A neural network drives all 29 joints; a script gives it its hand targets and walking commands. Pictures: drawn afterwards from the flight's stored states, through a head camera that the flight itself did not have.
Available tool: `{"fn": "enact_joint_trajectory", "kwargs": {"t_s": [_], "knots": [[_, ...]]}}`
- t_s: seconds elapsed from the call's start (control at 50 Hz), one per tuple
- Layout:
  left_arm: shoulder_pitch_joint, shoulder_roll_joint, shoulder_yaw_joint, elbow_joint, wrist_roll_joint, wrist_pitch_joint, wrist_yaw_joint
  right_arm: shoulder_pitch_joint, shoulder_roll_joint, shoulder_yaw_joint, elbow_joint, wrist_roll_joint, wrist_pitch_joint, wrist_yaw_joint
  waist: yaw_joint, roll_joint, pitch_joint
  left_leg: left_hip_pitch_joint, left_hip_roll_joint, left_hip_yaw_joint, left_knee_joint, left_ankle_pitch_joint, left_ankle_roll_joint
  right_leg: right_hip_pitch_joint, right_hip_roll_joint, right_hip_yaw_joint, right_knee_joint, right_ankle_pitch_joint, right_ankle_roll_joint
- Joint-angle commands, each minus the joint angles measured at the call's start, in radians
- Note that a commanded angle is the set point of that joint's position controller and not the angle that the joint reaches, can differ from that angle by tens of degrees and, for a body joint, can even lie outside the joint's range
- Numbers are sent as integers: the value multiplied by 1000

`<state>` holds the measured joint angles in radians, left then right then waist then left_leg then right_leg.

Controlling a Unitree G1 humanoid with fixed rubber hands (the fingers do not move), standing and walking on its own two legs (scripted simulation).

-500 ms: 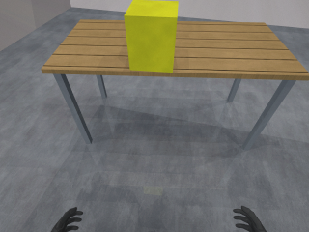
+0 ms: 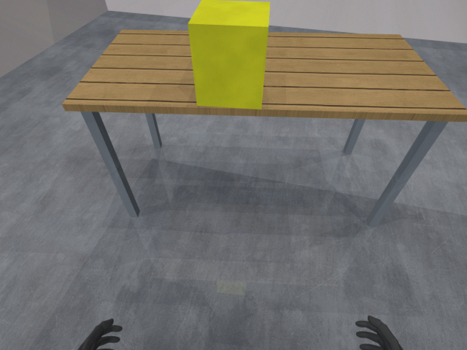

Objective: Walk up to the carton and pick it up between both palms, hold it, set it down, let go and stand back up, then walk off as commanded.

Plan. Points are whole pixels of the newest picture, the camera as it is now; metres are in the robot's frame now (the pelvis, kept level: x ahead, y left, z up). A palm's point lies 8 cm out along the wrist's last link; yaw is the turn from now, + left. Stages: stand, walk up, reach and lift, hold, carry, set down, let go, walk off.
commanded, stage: stand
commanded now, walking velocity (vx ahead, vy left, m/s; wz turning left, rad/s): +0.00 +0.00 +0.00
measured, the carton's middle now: (232, 55) +0.93 +0.05 +0.07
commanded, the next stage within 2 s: walk up in 1.62 s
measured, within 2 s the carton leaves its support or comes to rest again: neither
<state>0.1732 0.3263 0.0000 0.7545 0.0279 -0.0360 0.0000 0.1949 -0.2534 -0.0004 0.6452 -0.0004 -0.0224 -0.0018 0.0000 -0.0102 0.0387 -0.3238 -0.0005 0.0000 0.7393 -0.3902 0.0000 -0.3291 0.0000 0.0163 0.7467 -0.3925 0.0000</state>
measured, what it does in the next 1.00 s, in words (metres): stands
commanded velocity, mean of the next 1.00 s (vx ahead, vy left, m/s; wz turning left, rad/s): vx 0.00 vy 0.00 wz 0.00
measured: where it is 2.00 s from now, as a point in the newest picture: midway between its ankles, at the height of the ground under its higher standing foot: outside the picture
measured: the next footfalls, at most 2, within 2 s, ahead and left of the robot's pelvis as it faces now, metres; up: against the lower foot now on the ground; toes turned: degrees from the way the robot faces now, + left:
none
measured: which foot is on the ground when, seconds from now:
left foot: down 0.00-1.00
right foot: down 0.00-1.00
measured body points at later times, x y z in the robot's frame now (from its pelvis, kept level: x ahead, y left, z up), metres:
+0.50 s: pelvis +0.00 +0.01 +0.00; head +0.01 +0.01 +0.45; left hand +0.13 +0.29 -0.11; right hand +0.14 -0.25 -0.10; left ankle +0.00 +0.12 -0.71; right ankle +0.01 -0.12 -0.71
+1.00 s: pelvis +0.00 +0.01 +0.02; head +0.00 +0.01 +0.47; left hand +0.12 +0.29 -0.10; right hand +0.12 -0.25 -0.09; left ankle +0.00 +0.12 -0.71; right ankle +0.01 -0.12 -0.71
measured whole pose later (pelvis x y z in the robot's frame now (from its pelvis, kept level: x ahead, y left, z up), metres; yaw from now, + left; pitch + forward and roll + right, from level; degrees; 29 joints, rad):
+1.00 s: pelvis +0.00 +0.01 +0.02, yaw +0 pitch -2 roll +0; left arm 0.13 0.33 0.00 0.94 0.02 -0.04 0.00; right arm 0.20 -0.26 0.00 0.80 0.00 -0.03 0.00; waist 0.00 0.00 0.04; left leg -0.23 0.00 0.00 0.55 -0.29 0.00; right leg -0.22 0.00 0.02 0.54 -0.28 0.00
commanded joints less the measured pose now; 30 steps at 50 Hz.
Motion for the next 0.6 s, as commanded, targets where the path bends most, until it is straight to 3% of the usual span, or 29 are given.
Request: {"fn": "enact_joint_trajectory", "kwargs": {"t_s": [0.0, 0.58], "knots": [[-59, 206, 79, -46, -13, -26, 8, -73, -265, -89, -4, -27, -40, -13, 2, 28, -74, 27, 79, -108, -145, 220, 82, 28, -83, 108, -156, 219, -78], [-84, 208, 70, 68, -20, -20, 5, -78, -271, -80, 89, -22, -42, -17, 8, 47, -101, 80, 96, -113, -206, 322, 76, 95, -89, 94, -197, 309, -67]]}}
